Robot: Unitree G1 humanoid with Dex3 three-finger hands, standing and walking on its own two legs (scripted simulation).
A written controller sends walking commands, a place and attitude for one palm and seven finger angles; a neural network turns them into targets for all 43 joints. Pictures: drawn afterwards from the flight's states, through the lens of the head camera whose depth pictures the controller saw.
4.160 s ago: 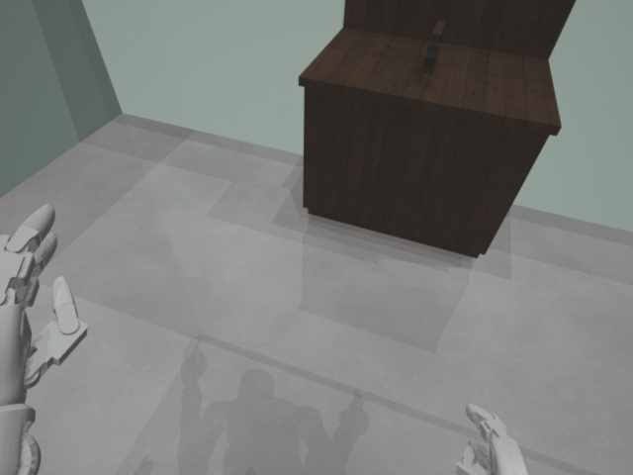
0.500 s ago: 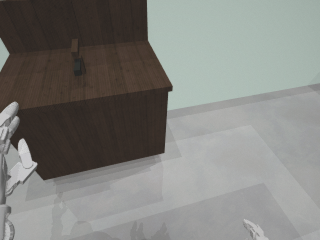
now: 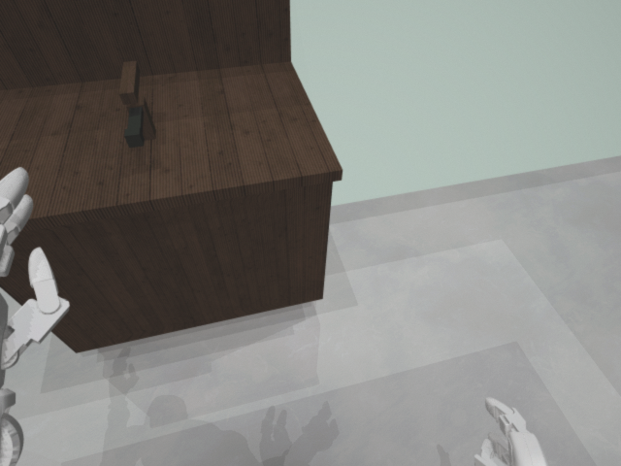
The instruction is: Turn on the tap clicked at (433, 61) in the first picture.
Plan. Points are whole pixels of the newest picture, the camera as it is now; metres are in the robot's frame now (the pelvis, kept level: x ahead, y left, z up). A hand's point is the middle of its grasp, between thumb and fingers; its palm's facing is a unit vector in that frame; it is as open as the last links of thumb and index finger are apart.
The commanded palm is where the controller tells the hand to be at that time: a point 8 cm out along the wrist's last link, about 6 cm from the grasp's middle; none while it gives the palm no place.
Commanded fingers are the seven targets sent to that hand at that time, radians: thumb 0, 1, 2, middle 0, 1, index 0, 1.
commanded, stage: take the last steps up to it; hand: left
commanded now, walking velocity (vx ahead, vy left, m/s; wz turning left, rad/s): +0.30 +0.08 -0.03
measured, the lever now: (134, 137) +0.67 +0.41 +0.02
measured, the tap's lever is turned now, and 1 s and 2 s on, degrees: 0 0 0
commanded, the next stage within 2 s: come to a stop and stand still in 0.76 s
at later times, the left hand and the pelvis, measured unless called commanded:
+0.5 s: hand (141, 204) +0.34 +0.22 +0.18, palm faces +0.39 -0.80 -0.45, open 7.4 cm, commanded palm +0.28 +0.26 +0.19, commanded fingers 0.00 0.90 0.90 -0.20 -0.30 -0.20 -0.30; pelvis +0.12 -0.02 +0.01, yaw +1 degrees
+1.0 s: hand (165, 142) +0.44 +0.22 +0.18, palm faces +0.42 -0.79 -0.45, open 7.4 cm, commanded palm +0.39 +0.27 +0.19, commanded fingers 0.00 0.90 0.90 -0.20 -0.30 -0.20 -0.30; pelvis +0.23 -0.01 +0.00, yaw +0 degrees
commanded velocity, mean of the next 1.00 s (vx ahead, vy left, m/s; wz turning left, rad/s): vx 0.16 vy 0.08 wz -0.01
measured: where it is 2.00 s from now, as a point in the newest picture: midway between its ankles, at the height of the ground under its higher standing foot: outside the picture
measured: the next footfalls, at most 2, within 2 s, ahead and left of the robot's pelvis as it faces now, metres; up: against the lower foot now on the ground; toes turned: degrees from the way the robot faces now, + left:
right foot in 0.28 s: +0.15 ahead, -0.12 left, +0.00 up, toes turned -8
left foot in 0.62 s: +0.25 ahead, +0.13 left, +0.00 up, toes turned +8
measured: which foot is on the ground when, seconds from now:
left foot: down 0.00-0.28, up 0.30-0.60, down 0.62-0.92, up 0.94-1.00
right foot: down 0.00-0.00, up 0.02-0.26, down 0.28-0.64, up 0.66-0.88, down 0.90-1.00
